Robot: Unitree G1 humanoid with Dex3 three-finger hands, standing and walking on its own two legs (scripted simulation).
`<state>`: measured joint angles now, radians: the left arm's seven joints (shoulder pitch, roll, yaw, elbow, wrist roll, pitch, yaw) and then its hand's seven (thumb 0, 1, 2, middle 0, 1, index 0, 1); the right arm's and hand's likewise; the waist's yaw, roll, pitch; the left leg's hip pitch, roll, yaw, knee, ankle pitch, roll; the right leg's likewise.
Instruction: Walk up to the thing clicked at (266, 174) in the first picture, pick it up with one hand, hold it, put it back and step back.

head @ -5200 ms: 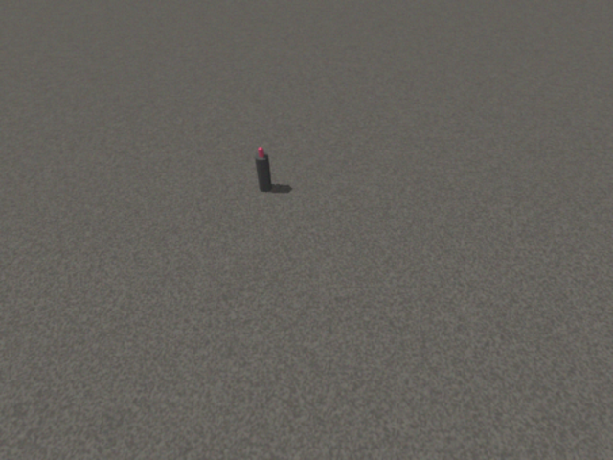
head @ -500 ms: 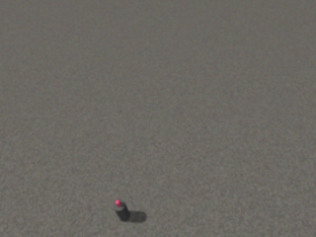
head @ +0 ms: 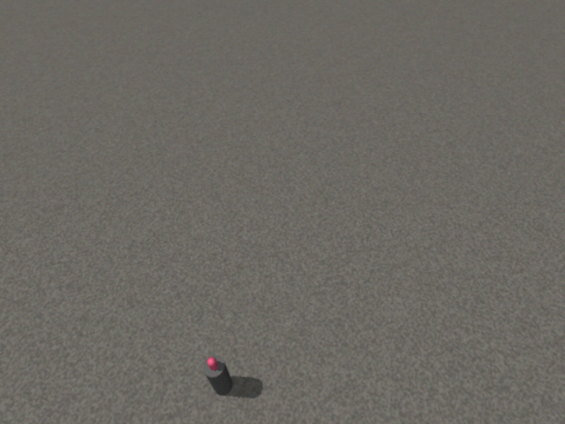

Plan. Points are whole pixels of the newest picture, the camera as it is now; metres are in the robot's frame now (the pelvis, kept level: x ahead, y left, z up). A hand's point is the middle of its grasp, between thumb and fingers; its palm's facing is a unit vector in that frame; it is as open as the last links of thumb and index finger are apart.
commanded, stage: walk up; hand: left
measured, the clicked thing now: (217, 373) +0.40 +0.23 -0.66
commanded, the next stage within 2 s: none
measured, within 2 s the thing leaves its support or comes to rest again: neither
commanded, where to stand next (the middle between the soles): +0.04 -0.01 m, yaw +1 degrees
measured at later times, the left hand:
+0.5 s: hand out of the picture +0.05 +0.27 -0.15, palm faces -0.04 -0.91 -0.40, open 7.4 cm
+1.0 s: hand out of the picture +0.14 +0.25 -0.17, palm faces -0.05 -0.90 -0.43, open 7.4 cm
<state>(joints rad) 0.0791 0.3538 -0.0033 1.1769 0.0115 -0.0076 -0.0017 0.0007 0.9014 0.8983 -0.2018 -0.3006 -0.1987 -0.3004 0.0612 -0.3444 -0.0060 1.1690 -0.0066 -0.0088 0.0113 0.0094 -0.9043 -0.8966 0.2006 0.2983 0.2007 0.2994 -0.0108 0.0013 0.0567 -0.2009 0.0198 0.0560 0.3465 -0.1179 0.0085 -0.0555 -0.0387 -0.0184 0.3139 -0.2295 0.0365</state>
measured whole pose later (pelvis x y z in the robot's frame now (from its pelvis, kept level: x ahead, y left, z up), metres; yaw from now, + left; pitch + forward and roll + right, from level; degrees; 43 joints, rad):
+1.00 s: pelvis +0.04 -0.02 -0.04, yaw -2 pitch -2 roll +1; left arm 0.16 0.37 0.05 0.88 0.03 0.04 0.00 0.00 0.90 0.90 -0.20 -0.30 -0.20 -0.30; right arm 0.00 -0.39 -0.05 0.85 0.00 0.07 -0.02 0.01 -0.90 -0.90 0.20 0.30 0.20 0.30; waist 0.02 0.04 0.17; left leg -0.53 -0.02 -0.06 0.92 -0.43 0.00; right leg -0.33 0.01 -0.02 0.79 -0.42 -0.04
